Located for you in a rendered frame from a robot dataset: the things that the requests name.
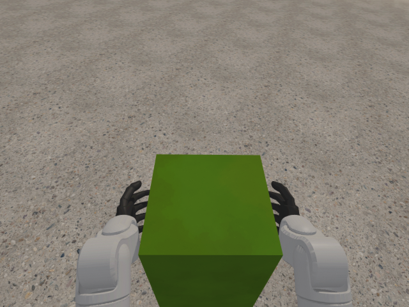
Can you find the robot left hand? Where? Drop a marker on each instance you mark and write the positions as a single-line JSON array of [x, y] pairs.
[[127, 206]]

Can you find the left robot forearm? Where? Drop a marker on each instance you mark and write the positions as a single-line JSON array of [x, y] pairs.
[[103, 277]]

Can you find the right robot forearm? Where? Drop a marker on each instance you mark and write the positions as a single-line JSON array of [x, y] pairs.
[[320, 264]]

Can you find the carton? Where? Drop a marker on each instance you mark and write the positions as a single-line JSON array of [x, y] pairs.
[[209, 237]]

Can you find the robot right hand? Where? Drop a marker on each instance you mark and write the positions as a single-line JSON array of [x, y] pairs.
[[286, 206]]

